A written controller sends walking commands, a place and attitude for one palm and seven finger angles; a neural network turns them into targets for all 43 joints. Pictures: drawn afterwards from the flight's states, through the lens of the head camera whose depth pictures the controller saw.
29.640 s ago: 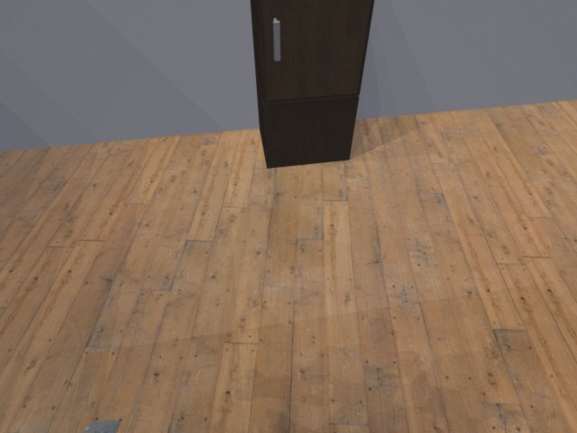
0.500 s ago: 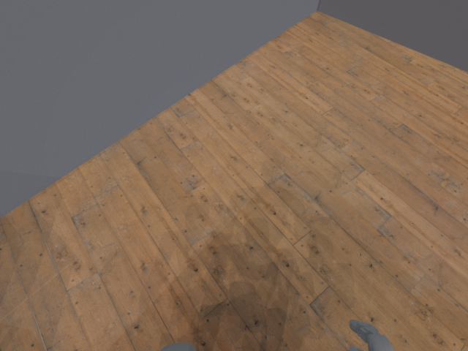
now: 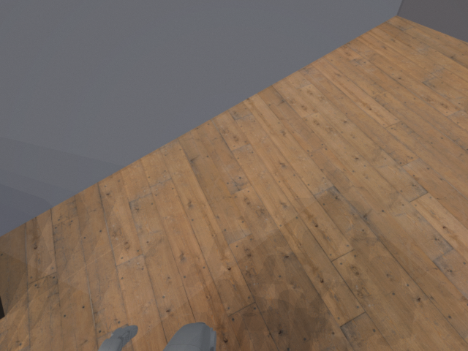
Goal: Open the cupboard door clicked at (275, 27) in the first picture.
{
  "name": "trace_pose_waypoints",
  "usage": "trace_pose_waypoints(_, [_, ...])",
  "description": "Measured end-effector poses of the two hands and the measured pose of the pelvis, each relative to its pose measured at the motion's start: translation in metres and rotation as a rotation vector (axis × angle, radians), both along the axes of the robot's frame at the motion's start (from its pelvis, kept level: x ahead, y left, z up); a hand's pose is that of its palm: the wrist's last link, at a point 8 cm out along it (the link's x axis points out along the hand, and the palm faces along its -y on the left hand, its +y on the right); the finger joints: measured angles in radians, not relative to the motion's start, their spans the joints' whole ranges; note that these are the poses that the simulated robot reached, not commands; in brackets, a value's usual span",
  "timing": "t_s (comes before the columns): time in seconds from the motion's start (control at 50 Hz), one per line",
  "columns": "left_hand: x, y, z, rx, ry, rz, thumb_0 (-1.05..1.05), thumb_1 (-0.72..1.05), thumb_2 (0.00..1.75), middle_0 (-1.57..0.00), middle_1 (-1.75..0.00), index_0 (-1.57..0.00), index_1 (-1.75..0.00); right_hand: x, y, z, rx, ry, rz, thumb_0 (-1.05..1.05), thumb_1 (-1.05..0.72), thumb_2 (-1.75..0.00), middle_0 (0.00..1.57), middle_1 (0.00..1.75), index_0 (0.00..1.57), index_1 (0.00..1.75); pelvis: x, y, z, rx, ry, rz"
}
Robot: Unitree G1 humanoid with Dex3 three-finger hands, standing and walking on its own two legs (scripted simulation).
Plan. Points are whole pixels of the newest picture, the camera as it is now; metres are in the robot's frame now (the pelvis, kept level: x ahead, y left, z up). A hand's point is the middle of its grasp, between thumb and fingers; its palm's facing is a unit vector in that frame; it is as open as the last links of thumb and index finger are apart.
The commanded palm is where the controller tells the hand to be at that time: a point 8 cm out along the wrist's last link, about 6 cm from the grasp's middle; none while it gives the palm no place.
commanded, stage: turn to face it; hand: left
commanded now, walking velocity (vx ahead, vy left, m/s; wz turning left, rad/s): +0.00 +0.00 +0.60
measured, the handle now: out of the picture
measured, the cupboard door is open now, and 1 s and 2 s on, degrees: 44 44 44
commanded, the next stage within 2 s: none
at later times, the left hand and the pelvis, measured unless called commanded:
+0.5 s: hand out of the picture +0.01 +0.26 -0.17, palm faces +0.33 -0.90 -0.27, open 7.4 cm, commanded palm none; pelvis +0.00 +0.02 +0.00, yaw +17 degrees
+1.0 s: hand out of the picture -0.04 +0.17 -0.16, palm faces +0.60 -0.76 -0.25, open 7.3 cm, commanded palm none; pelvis +0.03 -0.02 +0.00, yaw +38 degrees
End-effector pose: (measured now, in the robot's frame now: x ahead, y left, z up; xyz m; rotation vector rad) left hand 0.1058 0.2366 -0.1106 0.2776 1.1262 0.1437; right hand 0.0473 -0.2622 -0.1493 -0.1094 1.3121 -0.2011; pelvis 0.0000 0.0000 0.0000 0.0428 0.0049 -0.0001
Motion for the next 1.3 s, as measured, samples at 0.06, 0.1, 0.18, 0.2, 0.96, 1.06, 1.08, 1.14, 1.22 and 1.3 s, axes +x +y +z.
trace_pose_waypoints(0.06, [-0.021,-0.003,-0.005,-0.026,0.026,0.056,0.00,0.90,0.90,-0.20,-0.30,-0.20,-0.30,0.017,0.001,0.006,-0.002,-0.006,0.052,0.01,-0.91,-0.90,0.20,0.30,0.20,0.30,0.001,-0.003,0.003,0.004,-0.001,0.047])
trace_pose_waypoints(0.1, [-0.036,-0.002,-0.009,-0.042,0.041,0.098,0.00,0.90,0.90,-0.20,-0.30,-0.21,-0.30,0.031,0.004,0.010,-0.009,-0.012,0.094,0.01,-0.91,-0.90,0.20,0.30,0.20,0.30,0.002,-0.003,0.002,0.003,-0.002,0.078])
trace_pose_waypoints(0.18, [-0.070,0.011,-0.023,-0.061,0.076,0.195,0.00,0.90,0.90,-0.20,-0.30,-0.21,-0.30,0.067,0.019,0.015,-0.031,-0.046,0.193,0.01,-0.91,-0.90,0.20,0.30,0.20,0.30,0.002,0.003,-0.002,-0.010,0.001,0.139])
trace_pose_waypoints(0.2, [-0.079,0.017,-0.027,-0.065,0.086,0.220,0.00,0.90,0.90,-0.20,-0.30,-0.21,-0.30,0.077,0.025,0.016,-0.039,-0.061,0.219,0.01,-0.91,-0.90,0.20,0.30,0.20,0.30,0.002,0.006,-0.004,-0.014,0.002,0.155])
trace_pose_waypoints(0.96, [-0.158,-0.031,-0.012,-0.061,0.057,0.678,0.00,0.91,0.90,-0.20,-0.30,-0.21,-0.30,0.182,0.062,0.010,-0.014,-0.003,0.656,0.01,-0.91,-0.90,0.20,0.30,0.20,0.30,0.028,-0.026,0.003,-0.004,0.011,0.629])
trace_pose_waypoints(1.06, [-0.207,-0.031,-0.029,-0.087,0.110,0.787,0.00,0.91,0.90,-0.20,-0.30,-0.21,-0.30,0.212,0.111,0.015,-0.021,-0.074,0.780,0.01,-0.91,-0.90,0.20,0.30,0.20,0.30,0.023,-0.013,-0.005,-0.017,0.010,0.699])
trace_pose_waypoints(1.08, [-0.218,-0.029,-0.034,-0.093,0.122,0.808,0.00,0.91,0.90,-0.20,-0.30,-0.21,-0.30,0.217,0.122,0.015,-0.021,-0.100,0.804,0.01,-0.91,-0.90,0.20,0.30,0.20,0.30,0.022,-0.009,-0.009,-0.022,0.010,0.712])
trace_pose_waypoints(1.14, [-0.244,-0.023,-0.047,-0.104,0.172,0.861,0.00,0.91,0.90,-0.20,-0.30,-0.21,-0.30,0.229,0.149,0.017,-0.023,-0.173,0.862,0.01,-0.91,-0.90,0.20,0.30,0.20,0.30,0.018,0.000,-0.018,-0.032,0.010,0.745])
trace_pose_waypoints(1.22, [-0.251,-0.011,-0.039,-0.094,0.171,0.911,0.00,0.91,0.90,-0.20,-0.30,-0.20,-0.30,0.230,0.164,0.026,-0.039,-0.185,0.913,0.01,-0.91,-0.90,0.20,0.30,0.20,0.30,0.018,0.005,-0.010,-0.050,0.009,0.787])
trace_pose_waypoints(1.3, [-0.239,0.001,-0.027,-0.071,0.106,0.929,0.00,0.91,0.90,-0.19,-0.30,-0.20,-0.30,0.228,0.168,0.029,-0.040,-0.152,0.947,0.01,-0.91,-0.90,0.21,0.30,0.20,0.30,0.022,0.006,-0.002,-0.058,0.008,0.822])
